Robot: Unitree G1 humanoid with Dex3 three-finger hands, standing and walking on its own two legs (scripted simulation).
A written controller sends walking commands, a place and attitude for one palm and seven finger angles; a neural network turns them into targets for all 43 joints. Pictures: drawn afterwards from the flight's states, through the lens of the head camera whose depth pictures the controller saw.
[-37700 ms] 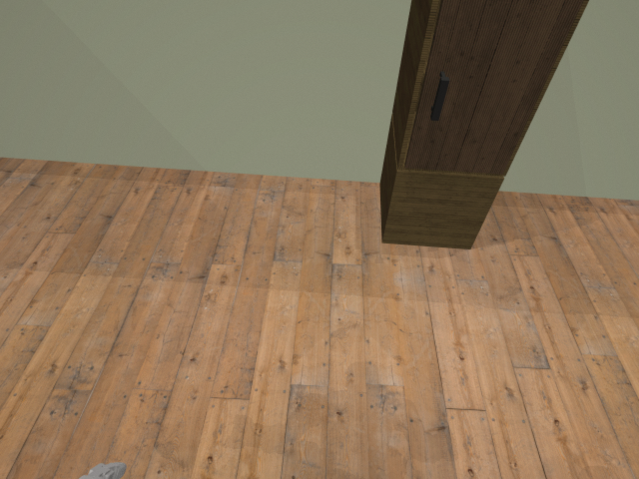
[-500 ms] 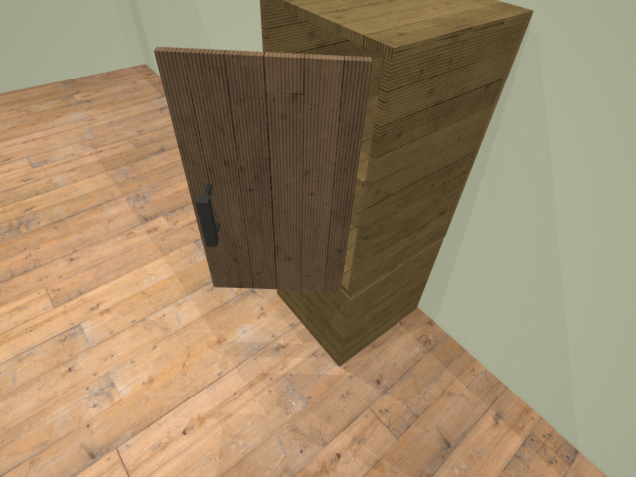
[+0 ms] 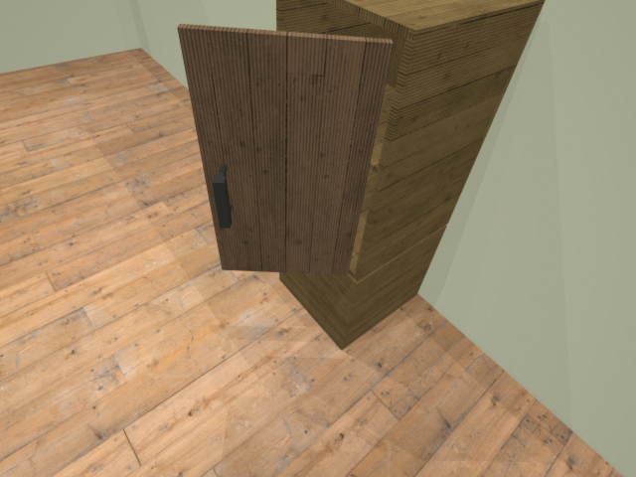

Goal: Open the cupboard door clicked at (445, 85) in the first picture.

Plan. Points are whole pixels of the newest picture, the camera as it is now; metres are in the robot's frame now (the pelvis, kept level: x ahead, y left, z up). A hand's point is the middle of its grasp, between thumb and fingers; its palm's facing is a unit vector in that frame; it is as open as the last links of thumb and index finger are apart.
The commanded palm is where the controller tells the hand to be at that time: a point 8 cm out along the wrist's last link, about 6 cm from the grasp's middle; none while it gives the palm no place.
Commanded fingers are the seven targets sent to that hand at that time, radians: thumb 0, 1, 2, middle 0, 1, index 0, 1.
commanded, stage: shuffle to correct the standing spot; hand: left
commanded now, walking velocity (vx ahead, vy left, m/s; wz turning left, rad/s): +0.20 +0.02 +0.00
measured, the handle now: (224, 196) +0.64 +0.23 -0.05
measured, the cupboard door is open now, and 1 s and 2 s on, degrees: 51 51 51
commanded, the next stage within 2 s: come to a stop and stand still in 0.54 s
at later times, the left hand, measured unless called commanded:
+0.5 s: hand out of the picture +0.06 +0.18 -0.17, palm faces +0.08 -0.99 -0.15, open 7.3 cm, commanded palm none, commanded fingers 0.00 0.90 0.90 -0.20 -0.30 -0.20 -0.30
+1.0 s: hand (181, 436) +0.21 +0.21 -0.16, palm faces +0.00 -0.97 -0.22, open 7.3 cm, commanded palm none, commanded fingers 0.00 0.90 0.90 -0.20 -0.30 -0.20 -0.30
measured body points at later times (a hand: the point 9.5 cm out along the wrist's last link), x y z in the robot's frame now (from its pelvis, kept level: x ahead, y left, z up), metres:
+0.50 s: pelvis +0.06 +0.02 +0.01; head +0.05 +0.03 +0.46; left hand +0.05 +0.23 -0.15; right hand +0.06 -0.21 -0.14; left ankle +0.10 +0.13 -0.70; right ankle +0.05 -0.13 -0.73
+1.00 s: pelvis +0.14 +0.03 +0.00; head +0.18 +0.02 +0.45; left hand +0.21 +0.26 -0.15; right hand +0.13 -0.18 -0.16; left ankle +0.12 +0.14 -0.71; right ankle +0.19 -0.09 -0.73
